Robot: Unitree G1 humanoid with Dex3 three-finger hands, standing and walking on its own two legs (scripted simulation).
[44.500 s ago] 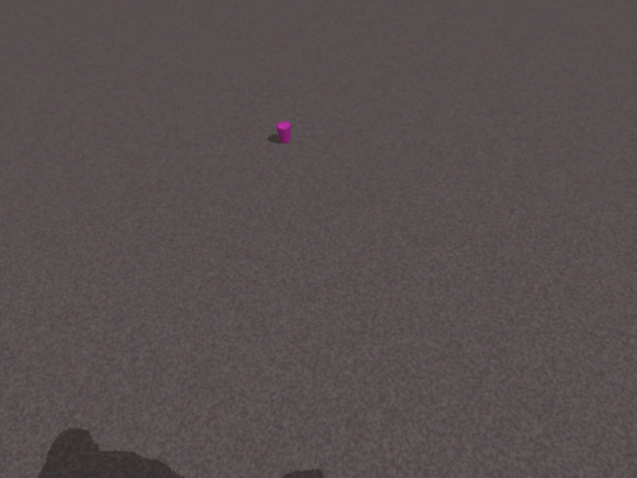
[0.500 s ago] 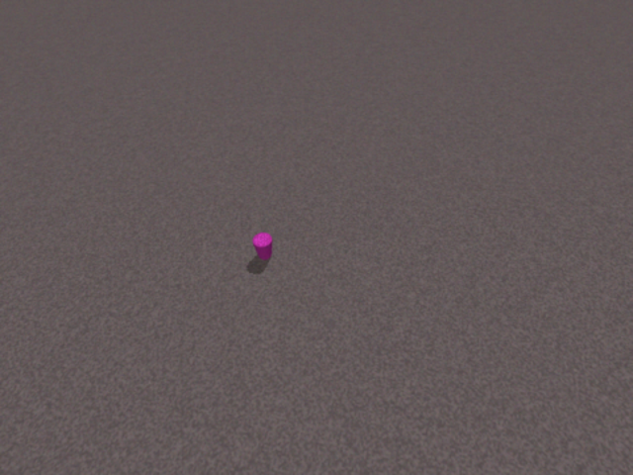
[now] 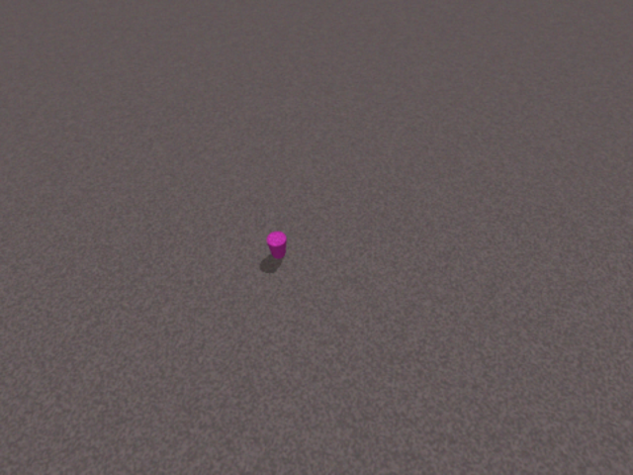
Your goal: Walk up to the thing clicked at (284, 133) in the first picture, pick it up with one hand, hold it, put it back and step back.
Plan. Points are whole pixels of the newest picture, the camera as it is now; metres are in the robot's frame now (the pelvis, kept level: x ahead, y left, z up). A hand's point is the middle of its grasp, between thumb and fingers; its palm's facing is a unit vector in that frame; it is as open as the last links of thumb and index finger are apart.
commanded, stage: step back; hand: left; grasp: from above
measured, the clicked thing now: (277, 246) +1.04 +0.21 -0.72
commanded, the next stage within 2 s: stand in 0.08 s
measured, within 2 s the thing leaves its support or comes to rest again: neither
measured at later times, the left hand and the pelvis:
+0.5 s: hand out of the picture +0.08 +0.25 -0.14, palm faces -0.03 -0.94 -0.34, open 7.4 cm; pelvis +0.00 +0.00 +0.02, yaw -1 degrees
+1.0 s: hand out of the picture +0.09 +0.24 -0.14, palm faces -0.05 -0.94 -0.35, open 7.4 cm; pelvis +0.00 -0.01 +0.02, yaw -1 degrees
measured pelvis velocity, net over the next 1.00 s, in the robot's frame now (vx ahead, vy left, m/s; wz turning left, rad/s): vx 0.00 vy -0.01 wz -0.02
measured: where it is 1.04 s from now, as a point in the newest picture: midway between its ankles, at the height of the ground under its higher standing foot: outside the picture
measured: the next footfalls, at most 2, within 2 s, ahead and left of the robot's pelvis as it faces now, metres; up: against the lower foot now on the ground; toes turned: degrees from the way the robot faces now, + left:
none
